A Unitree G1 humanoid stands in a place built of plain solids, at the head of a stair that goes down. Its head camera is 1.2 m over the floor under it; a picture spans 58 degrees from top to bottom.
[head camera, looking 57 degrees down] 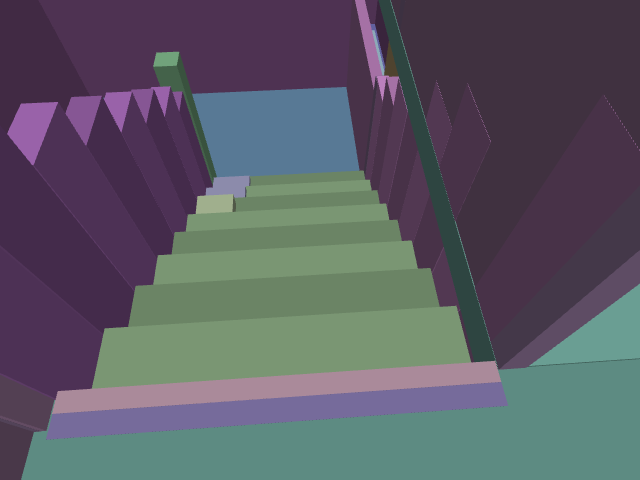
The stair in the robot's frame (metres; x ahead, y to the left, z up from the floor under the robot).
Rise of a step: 0.18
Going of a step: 0.25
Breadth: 1.20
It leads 4 degrees to the left of straight ahead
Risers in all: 9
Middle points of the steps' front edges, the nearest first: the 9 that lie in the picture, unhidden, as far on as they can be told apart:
0.34 0.11 0.00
0.59 0.13 -0.18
0.83 0.14 -0.35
1.08 0.16 -0.53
1.33 0.18 -0.71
1.58 0.19 -0.89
1.83 0.21 -1.07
2.08 0.23 -1.24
2.33 0.25 -1.42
